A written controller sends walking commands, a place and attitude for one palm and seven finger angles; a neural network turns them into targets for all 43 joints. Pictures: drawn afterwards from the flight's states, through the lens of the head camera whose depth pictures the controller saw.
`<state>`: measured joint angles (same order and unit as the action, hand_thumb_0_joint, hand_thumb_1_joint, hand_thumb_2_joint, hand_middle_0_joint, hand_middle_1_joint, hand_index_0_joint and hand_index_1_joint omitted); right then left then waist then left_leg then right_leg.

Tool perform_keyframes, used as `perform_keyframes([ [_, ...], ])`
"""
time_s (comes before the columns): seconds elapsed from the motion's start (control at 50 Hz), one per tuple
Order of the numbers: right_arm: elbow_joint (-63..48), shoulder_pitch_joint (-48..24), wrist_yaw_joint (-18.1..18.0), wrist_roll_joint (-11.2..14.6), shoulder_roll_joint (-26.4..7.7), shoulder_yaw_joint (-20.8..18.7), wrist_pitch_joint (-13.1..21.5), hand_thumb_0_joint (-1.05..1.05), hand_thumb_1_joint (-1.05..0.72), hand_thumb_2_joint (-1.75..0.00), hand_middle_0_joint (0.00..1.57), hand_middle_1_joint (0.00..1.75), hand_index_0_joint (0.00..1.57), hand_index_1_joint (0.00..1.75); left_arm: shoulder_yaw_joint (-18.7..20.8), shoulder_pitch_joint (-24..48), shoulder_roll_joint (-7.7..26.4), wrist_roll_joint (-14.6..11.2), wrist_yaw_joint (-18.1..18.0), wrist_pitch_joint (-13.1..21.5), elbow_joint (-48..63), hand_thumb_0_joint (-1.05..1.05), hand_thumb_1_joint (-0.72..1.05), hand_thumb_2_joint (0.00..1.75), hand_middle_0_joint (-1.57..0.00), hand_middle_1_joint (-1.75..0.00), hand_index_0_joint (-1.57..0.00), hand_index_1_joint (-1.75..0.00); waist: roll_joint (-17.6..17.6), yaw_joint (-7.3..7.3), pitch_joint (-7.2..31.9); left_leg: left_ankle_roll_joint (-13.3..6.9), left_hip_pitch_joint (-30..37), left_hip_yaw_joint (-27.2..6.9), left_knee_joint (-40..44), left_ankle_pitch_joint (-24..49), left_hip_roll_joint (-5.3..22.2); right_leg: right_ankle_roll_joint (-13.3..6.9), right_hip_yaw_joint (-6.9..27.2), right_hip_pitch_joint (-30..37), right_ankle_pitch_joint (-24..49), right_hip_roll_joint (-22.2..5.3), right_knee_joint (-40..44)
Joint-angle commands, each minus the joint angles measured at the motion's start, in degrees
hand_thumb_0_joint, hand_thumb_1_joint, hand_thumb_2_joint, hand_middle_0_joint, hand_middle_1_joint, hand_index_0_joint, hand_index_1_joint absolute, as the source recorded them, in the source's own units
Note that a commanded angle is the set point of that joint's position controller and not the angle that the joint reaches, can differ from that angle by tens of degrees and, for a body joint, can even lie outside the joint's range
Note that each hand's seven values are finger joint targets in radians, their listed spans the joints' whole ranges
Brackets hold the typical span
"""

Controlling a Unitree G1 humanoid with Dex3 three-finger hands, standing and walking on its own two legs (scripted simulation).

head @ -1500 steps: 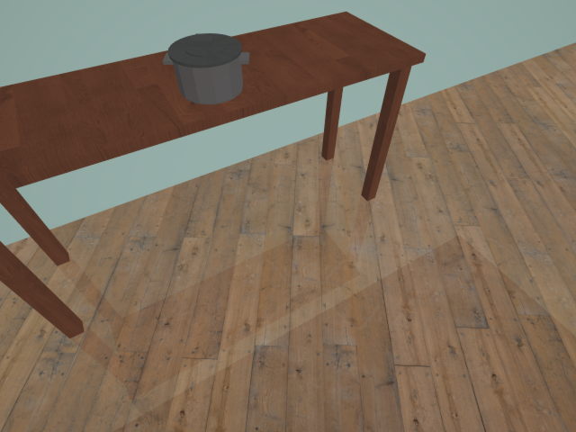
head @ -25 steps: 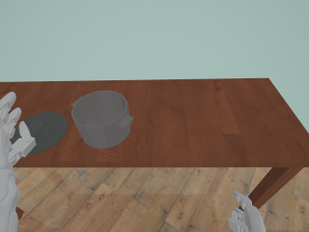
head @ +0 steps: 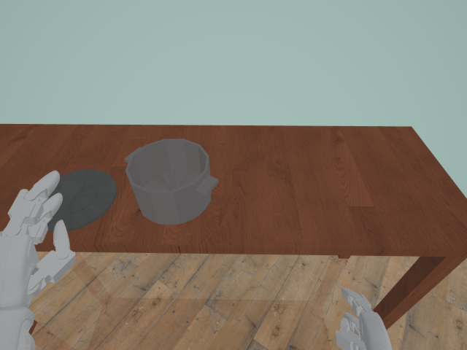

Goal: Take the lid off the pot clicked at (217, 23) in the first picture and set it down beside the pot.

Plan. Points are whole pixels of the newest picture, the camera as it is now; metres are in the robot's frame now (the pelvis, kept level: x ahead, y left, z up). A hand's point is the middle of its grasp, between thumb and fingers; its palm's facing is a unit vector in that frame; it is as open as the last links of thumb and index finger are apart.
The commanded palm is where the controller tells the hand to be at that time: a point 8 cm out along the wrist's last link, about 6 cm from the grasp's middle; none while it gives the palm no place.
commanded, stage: draw the hand back to the body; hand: left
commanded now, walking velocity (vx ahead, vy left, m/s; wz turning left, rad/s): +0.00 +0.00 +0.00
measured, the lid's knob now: (71, 191) +0.43 +0.45 -0.02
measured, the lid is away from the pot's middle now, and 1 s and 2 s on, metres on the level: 0.24 0.24 0.24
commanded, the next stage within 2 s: step back with the hand held close in 0.06 s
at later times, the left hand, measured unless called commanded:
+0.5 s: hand (47, 275) +0.16 +0.27 +0.13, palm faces +0.26 -0.87 -0.43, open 7.4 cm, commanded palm +0.10 +0.31 +0.17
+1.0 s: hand out of the picture +0.10 +0.28 +0.15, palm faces +0.34 -0.84 -0.42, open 7.5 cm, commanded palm +0.04 +0.33 +0.17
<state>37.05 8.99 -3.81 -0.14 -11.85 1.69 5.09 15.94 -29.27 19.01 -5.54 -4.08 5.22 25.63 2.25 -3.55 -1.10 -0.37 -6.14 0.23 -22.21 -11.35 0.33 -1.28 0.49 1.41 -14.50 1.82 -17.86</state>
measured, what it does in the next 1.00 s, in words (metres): shifts its weight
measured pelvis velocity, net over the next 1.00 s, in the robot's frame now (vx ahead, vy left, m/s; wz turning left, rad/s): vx -0.09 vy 0.04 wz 0.02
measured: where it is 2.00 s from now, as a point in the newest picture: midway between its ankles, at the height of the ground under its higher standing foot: outside the picture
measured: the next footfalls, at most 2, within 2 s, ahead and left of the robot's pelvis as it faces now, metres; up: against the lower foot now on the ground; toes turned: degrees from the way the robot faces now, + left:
right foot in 1.48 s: -0.11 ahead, -0.09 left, +0.00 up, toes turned -2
left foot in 1.68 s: -0.09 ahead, +0.15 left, +0.00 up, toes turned -1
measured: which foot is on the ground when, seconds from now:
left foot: down 0.00-1.00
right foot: down 0.00-1.00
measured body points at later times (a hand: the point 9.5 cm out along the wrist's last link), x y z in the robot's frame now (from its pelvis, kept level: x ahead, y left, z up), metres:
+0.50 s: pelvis -0.03 +0.03 -0.01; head -0.01 +0.05 +0.44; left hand +0.14 +0.31 +0.16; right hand +0.16 -0.21 -0.07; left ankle +0.01 +0.12 -0.75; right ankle -0.05 -0.11 -0.75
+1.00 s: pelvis -0.09 +0.04 -0.02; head -0.07 +0.07 +0.43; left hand +0.08 +0.33 +0.17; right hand +0.09 -0.19 -0.08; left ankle +0.01 +0.12 -0.75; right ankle -0.06 -0.10 -0.74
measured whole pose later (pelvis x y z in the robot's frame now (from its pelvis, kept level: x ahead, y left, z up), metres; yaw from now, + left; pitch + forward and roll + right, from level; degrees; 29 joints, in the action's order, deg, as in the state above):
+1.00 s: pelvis -0.09 +0.04 -0.02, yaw +1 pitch +0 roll -4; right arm 30.9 13.3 -3.6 0.9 -11.5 0.0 5.9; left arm 21.8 -34.6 22.3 -2.7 -6.2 13.2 35.5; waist 0.2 0.4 -2.0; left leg -4.0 -26.3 0.4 -35.4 -9.6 0.0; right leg 1.3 -0.5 -18.7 -16.9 1.3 -34.1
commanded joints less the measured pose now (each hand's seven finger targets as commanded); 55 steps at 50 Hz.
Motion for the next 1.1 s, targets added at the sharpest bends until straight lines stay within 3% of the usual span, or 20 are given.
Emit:
perform_keyframes([
  [0.0,-9.3,-8.8,-0.9,0.1,-6.1,-1.8,3.4,0.0,-0.9,-0.9,0.2,0.3,0.2,0.3,6.1,6.6,9.0,0.2,-1.5,3.4,12.1,0.0,0.9,0.9,-0.2,-0.3,-0.2,-0.3,1.0,0.68,2.4,-1.5,6.9,0.2,2.0,8.0,0.6,-0.1,-1.6,-9.3,10.0,-0.8,3.9],
  [0.06,-9.6,-8.8,-0.7,0.0,-6.1,-1.7,3.8,0.0,-0.9,-0.9,0.2,0.3,0.2,0.3,5.3,5.5,8.6,0.5,-1.5,3.3,14.2,0.0,0.9,0.9,-0.2,-0.3,-0.2,-0.3,2.6,0.34,3.1,-1.3,6.9,-0.3,2.3,8.5,0.6,-0.3,-1.7,-8.6,10.2,-0.8,3.3],
  [0.14,-9.4,-8.7,-0.7,0.0,-6.1,-1.8,3.7,0.0,-0.9,-0.9,0.2,0.3,0.2,0.3,6.1,5.4,9.1,0.6,-1.8,3.2,13.4,0.0,0.9,0.9,-0.2,-0.3,-0.2,-0.3,1.6,0.28,3.2,-1.2,6.4,-0.6,2.6,7.5,0.7,-0.4,-1.7,-8.5,9.1,-0.7,3.5],
  [0.16,-12.6,-8.2,-0.4,0.6,-8.0,-2.1,2.5,0.0,-0.9,-0.9,0.2,0.3,0.2,0.3,16.9,15.6,20.3,0.8,-2.4,6.4,22.5,0.0,0.9,0.9,-0.2,-0.3,-0.2,-0.3,2.3,0.87,0.8,-2.8,1.1,-2.2,0.1,3.2,1.5,0.0,3.8,-11.5,13.2,-3.5,4.4],
  [0.18,-11.5,-8.0,-0.5,0.5,-6.7,-1.7,2.1,0.0,-0.9,-0.9,0.2,0.3,0.2,0.3,16.5,15.8,19.4,0.7,-2.3,7.9,20.7,0.0,0.9,0.9,-0.2,-0.3,-0.2,-0.3,1.6,1.51,0.0,-2.6,0.0,-2.6,-0.9,1.7,1.2,-0.5,4.2,-12.2,14.1,-5.0,4.2],
  [0.22,-11.6,-6.0,0.3,0.4,-7.0,-2.5,1.4,0.0,-0.9,-0.9,0.2,0.3,0.2,0.3,9.6,0.6,9.6,0.8,-0.7,6.9,10.8,0.0,0.9,0.9,-0.2,-0.3,-0.2,-0.3,-3.4,1.91,1.6,-2.8,0.2,-3.0,-2.9,5.8,1.8,0.2,3.5,-13.3,15.8,-5.7,2.8],
  [0.26,-12.7,-5.5,0.8,0.8,-7.7,-3.1,0.6,0.0,-0.9,-0.9,0.2,0.3,0.2,0.3,7.3,-2.1,7.7,0.9,0.2,6.7,11.3,0.0,0.9,0.9,-0.2,-0.3,-0.2,-0.3,-2.1,2.3,4.1,-3.0,0.3,-3.0,-3.4,9.8,2.7,0.8,2.4,-13.0,17.9,-5.9,0.7],
  [0.28,-13.3,-5.8,0.9,0.9,-7.7,-3.2,0.6,0.0,-0.9,-0.9,0.2,0.3,0.2,0.3,7.1,-1.9,8.0,0.9,0.4,7.1,13.2,0.0,0.9,0.9,-0.2,-0.3,-0.2,-0.3,-0.7,2.33,5.3,-2.9,0.2,-2.8,-2.8,10.4,3.0,1.0,1.8,-12.5,17.5,-5.8,-0.3],
  [0.36,-14.9,-4.3,0.5,1.3,-7.9,-4.1,-0.4,0.0,-0.9,-0.9,0.2,0.3,0.2,0.3,10.0,-4.4,11.0,1.1,-0.2,7.4,16.5,0.0,0.9,0.9,-0.2,-0.3,-0.2,-0.3,-1.9,2.13,7.8,-3.2,-1.6,-3.7,-2.4,14.2,4.3,1.6,0.8,-11.7,17.9,-5.1,-3.9],
  [0.42,-15.9,-3.7,0.2,1.6,-7.8,-4.2,-0.5,0.0,-0.9,-0.9,0.2,0.3,0.2,0.3,11.9,-5.7,12.8,1.0,-0.9,8.0,20.0,0.0,0.9,0.9,-0.2,-0.3,-0.2,-0.3,1.4,1.92,9.4,-3.5,-3.4,-5.2,-1.6,16.1,5.4,1.7,0.2,-10.7,16.2,-4.3,-7.2],
  [0.48,-16.6,-3.5,0.2,1.7,-8.2,-4.3,0.0,0.0,-0.9,-0.9,0.2,0.3,0.2,0.3,13.0,-5.9,14.0,1.0,-1.4,8.5,24.1,0.0,0.9,0.9,-0.2,-0.3,-0.2,-0.3,5.6,1.89,10.1,-3.9,-6.5,-7.1,0.0,13.0,7.0,1.9,-0.5,-10.0,11.7,-3.3,-10.6],
  [0.54,-16.8,-2.6,0.2,1.7,-8.1,-4.6,0.8,0.0,-0.9,-0.9,0.2,0.3,0.2,0.3,12.7,-7.8,12.6,0.9,-1.6,8.8,23.6,0.0,0.9,0.9,-0.2,-0.3,-0.2,-0.3,7.4,2.16,9.0,-4.4,-10.8,-8.6,1.5,5.3,8.3,2.0,-0.6,-10.3,6.3,-2.9,-13.2],
  [0.66,-16.6,-1.1,0.1,2.1,-8.4,-5.0,2.6,0.0,-0.9,-0.9,0.2,0.3,0.2,0.3,12.8,-7.1,11.3,1.5,-2.0,9.7,21.3,0.0,0.9,0.9,-0.2,-0.3,-0.2,-0.3,2.4,3.17,5.7,-4.2,-21.0,-9.1,1.4,-16.3,7.6,1.7,0.5,-9.7,3.4,-3.2,-12.7],
  [0.76,-15.7,-0.8,-0.1,1.7,-7.7,-5.0,3.2,0.0,-0.9,-0.9,0.2,0.3,0.2,0.3,11.7,-5.1,11.4,1.6,-2.7,10.5,20.1,0.0,0.9,0.9,-0.2,-0.3,-0.2,-0.3,-3.7,4.06,2.6,-2.4,-16.3,-6.8,-6.4,-17.8,4.4,-0.5,5.4,-22.3,-7.5,-7.4,-3.7],
  [0.82,-14.8,-0.9,-0.3,1.3,-7.4,-4.7,3.5,0.0,-0.9,-0.9,0.2,0.3,0.2,0.3,11.2,-4.0,11.5,1.8,-3.4,10.9,21.3,0.0,0.9,0.9,-0.2,-0.3,-0.2,-0.3,-2.3,4.38,3.4,-2.2,-14.3,-7.1,-7.4,-14.6,4.3,-1.1,5.7,-24.2,-5.5,-8.1,-4.0],
  [0.86,-15.0,-1.3,-0.4,1.3,-7.7,-4.6,3.8,0.0,-0.9,-0.9,0.2,0.3,0.2,0.3,11.5,-4.1,11.7,1.9,-3.6,11.3,21.9,0.0,0.9,0.9,-0.2,-0.3,-0.2,-0.3,1.1,4.21,4.0,-2.6,-15.7,-8.8,-3.4,-15.8,5.9,-0.2,3.1,-22.0,-4.5,-6.0,-7.1],
  [0.92,-16.0,-1.8,-0.6,1.4,-8.4,-4.6,4.5,0.0,-0.9,-0.9,0.2,0.3,0.2,0.3,12.8,-5.5,11.6,2.7,-3.6,11.9,22.8,0.0,0.9,0.9,-0.2,-0.3,-0.2,-0.3,11.3,3.67,5.1,-4.9,-27.0,-14.9,8.9,-30.0,11.5,2.0,-1.3,-10.0,-5.5,-0.4,-18.6],
  [0.94,-16.1,-1.7,-0.6,1.3,-8.4,-4.7,4.7,0.0,-0.9,-0.9,0.2,0.3,0.2,0.3,13.1,-5.5,11.5,3.1,-3.5,11.9,22.9,0.0,0.9,0.9,-0.2,-0.3,-0.2,-0.3,12.1,3.41,5.0,-5.6,-30.5,-15.6,10.1,-31.3,12.6,2.4,-1.9,-7.2,-4.3,0.4,-21.7],
  [1.04,-15.1,-1.1,0.1,0.9,-7.7,-4.6,5.2,0.0,-0.9,-0.9,0.2,0.3,0.2,0.3,12.6,-5.5,11.5,2.3,-2.8,12.5,22.4,0.0,0.9,0.9,-0.2,-0.3,-0.2,-0.3,4.3,3.6,4.1,-4.2,-26.2,-10.5,1.7,-22.5,9.1,1.1,0.9,-11.7,-0.7,-2.1,-13.0],
  [1.08,-14.1,-0.5,0.2,1.0,-7.5,-5.2,5.0,0.0,-0.9,-0.9,0.2,0.3,0.2,0.3,12.8,-5.2,13.0,2.2,-3.0,12.9,23.7,0.0,0.9,0.9,-0.2,-0.3,-0.2,-0.3,-2.2,3.94,7.3,-2.1,-18.2,-7.2,-4.4,-16.5,6.1,-0.5,3.8,-17.0,0.3,-4.8,-8.4],
])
